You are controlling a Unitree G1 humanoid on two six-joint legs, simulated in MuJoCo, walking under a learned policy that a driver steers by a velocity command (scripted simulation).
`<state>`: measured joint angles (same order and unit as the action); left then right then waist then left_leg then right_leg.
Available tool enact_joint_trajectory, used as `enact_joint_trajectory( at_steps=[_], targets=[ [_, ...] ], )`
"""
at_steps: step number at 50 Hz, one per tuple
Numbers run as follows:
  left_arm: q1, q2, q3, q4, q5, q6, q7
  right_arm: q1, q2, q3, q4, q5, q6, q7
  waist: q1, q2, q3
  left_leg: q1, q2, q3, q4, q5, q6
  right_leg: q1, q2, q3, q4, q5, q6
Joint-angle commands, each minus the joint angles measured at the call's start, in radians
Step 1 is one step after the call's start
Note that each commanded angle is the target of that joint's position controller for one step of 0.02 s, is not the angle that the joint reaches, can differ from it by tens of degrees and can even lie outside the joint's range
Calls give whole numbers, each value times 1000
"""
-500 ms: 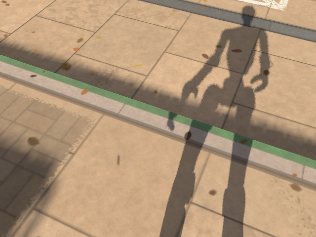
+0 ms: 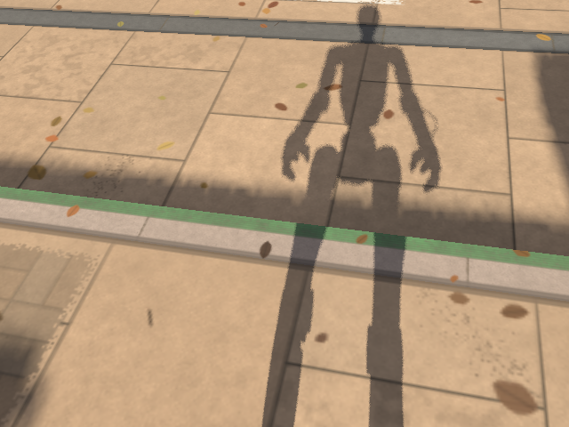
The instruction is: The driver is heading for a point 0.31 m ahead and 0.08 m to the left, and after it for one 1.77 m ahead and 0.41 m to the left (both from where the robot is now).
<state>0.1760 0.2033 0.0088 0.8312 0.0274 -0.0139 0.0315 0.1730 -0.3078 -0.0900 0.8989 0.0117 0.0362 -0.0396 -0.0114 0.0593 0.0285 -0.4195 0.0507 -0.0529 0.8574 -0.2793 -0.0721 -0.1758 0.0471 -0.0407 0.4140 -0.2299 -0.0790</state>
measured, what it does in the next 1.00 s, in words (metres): walks ahead, turning left: left foot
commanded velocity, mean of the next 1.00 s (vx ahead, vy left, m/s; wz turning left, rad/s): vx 0.18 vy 0.00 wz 0.23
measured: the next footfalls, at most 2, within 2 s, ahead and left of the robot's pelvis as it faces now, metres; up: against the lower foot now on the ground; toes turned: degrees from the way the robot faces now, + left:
left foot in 0.48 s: +0.18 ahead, +0.23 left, +0.00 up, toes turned +21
right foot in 1.08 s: +0.32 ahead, +0.07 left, +0.00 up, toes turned +11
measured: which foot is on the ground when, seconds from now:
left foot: up 0.00-0.46, down 0.48-1.00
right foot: down 0.00-0.50, up 0.52-1.00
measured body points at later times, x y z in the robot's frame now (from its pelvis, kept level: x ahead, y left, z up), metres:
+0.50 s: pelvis +0.10 +0.10 -0.02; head +0.13 +0.12 +0.43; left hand +0.02 +0.40 -0.15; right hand +0.37 -0.09 -0.10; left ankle +0.15 +0.21 -0.75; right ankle +0.00 -0.07 -0.73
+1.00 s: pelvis +0.22 +0.17 -0.01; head +0.25 +0.18 +0.44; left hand +0.27 +0.46 -0.12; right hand +0.42 -0.06 -0.12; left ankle +0.15 +0.22 -0.74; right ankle +0.29 +0.06 -0.72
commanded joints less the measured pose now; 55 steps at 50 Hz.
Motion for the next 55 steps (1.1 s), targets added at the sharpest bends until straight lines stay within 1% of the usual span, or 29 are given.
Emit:
enact_joint_trajectory(
  at_steps=[1,2,4,6,11,15,19,21,22,23,24,25,26,27,28,29,30,32,33,35,37,39,41,44,48,51,53,54,55],
  targets=[
    [3,227,60,-26,-9,4,18,-99,-92,-8,-87,10,-19,7,56,-178,-20,-42,8,-8,-66,-75,-12,108,-290,200,-135,235,-97],
    [25,237,68,-20,-15,9,19,-96,-96,-7,-91,14,-16,6,73,-168,-21,-76,14,-6,-55,-100,-11,137,-316,230,-161,118,-121],
    [59,252,83,-10,-29,10,18,-113,-99,-8,-107,21,-15,3,100,-156,28,-195,26,-11,-7,-141,0,186,-374,325,-240,-179,-165],
    [61,231,87,-6,-33,-4,17,-108,-95,-12,-111,23,-24,3,95,-135,59,-283,42,-37,21,-144,21,241,-404,359,-286,-269,-172],
    [55,210,99,-3,-28,-43,10,-114,-45,-7,-113,23,-56,29,82,-113,29,-299,68,-4,-16,-46,55,308,-372,200,-316,-129,-136],
    [72,239,115,3,-29,-53,-6,-169,-18,10,-144,26,-65,63,89,-130,31,-242,72,48,-107,16,74,267,-355,68,-316,-40,-120],
    [82,275,128,8,-45,-54,-24,-210,-31,18,-172,26,-60,88,86,-143,42,-151,55,101,-175,32,100,215,-356,-29,-286,13,-101],
    [65,292,132,7,-56,-47,-28,-204,-46,15,-181,21,-54,96,60,-145,53,-96,35,126,-208,24,124,195,-364,-70,-226,121,-78],
    [34,305,134,0,-61,-43,-26,-160,-62,5,-176,15,-51,97,19,-145,28,-4,-3,158,-251,38,140,169,-350,-114,-127,334,-54],
    [17,306,134,-6,-71,-38,-24,-58,-95,-17,-152,9,-46,93,-43,-126,-39,164,-59,190,-308,85,164,124,-311,-173,52,560,-19],
    [43,273,120,-8,-65,-37,-24,95,-168,-56,-108,12,-38,78,-105,-88,-136,394,-106,180,-333,131,201,23,-255,-209,284,580,34],
    [62,182,88,-38,-8,-38,-27,192,-277,-85,-93,23,-26,51,-99,143,-187,616,120,-147,-373,309,283,-266,-175,-216,639,-130,116],
    [84,147,72,-92,-4,-57,-24,130,-336,-75,-158,-4,-45,58,-39,223,-323,718,348,-698,-519,234,488,-522,-17,-20,894,-489,160],
    [18,248,93,-82,-51,-67,-24,98,-247,-49,-172,-4,-62,74,-82,30,-273,645,345,-584,-570,288,460,-562,-71,89,947,-411,149],
    [14,251,94,-86,-65,-71,-23,54,-195,-34,-170,1,-75,73,-51,45,-171,553,302,-421,-557,365,420,-582,-109,69,906,-321,126],
    [39,252,97,-56,-47,-68,-11,1,-146,-21,-175,7,-82,71,-16,-7,-118,451,242,-300,-541,441,362,-539,-158,69,845,-236,121],
    [50,257,102,-47,-28,-60,-1,-45,-121,-14,-182,4,-84,67,10,6,-101,361,203,-233,-541,510,333,-474,-180,82,779,-177,121],
    [89,244,103,-30,-22,-37,2,-75,-121,-10,-187,-20,-89,59,46,25,-117,264,163,-146,-560,678,323,-361,-166,74,752,-96,126],
    [100,228,100,-28,-21,-29,3,-72,-126,-10,-181,-24,-94,54,54,15,-129,258,154,-115,-560,752,325,-346,-158,72,729,-69,131],
    [107,195,92,-19,-21,-21,4,-74,-89,5,-161,-26,-100,43,60,10,-142,269,139,-51,-568,800,308,-337,-159,77,637,4,138],
    [74,163,79,-19,-25,-18,-3,-84,-54,22,-136,-28,-97,31,51,24,-131,279,114,8,-577,776,267,-316,-172,84,494,89,140],
    [18,151,70,-31,-34,-19,-13,-80,-69,22,-114,-35,-90,20,25,31,-111,283,107,39,-591,747,235,-284,-169,83,374,147,137],
    [-23,160,68,-46,-41,-16,-19,-62,-96,18,-90,-41,-83,14,3,20,-93,306,128,40,-602,720,233,-275,-159,82,315,150,132],
    [-56,190,76,-79,-44,-8,-26,-44,-134,3,-70,-31,-58,6,-11,15,-49,380,182,11,-579,677,269,-352,-142,86,324,26,121],
    [-77,173,74,-116,-43,4,-44,-36,-128,-1,-83,-17,-16,-7,-14,2,-26,470,246,-26,-501,718,317,-426,-130,60,346,-138,111],
    [-76,158,71,-134,-54,4,-64,-43,-142,-9,-110,-8,7,-18,-10,10,-52,517,254,-14,-420,869,301,-389,-97,10,281,-165,91],
    [-17,167,79,-125,-55,-1,-73,-70,-152,-12,-130,4,15,-26,33,13,-101,491,201,50,-300,967,253,-240,-44,-37,123,-52,54],
    [45,198,93,-117,-48,-6,-68,-64,-153,-13,-130,10,10,-29,72,-9,-140,421,150,102,-175,932,195,-93,-39,-5,-2,159,15],
    [106,300,122,-124,-39,-5,-50,-65,-134,-10,-155,-18,-7,-22,81,-152,-209,185,59,154,52,577,111,149,-193,235,-10,602,-69]
  ],
)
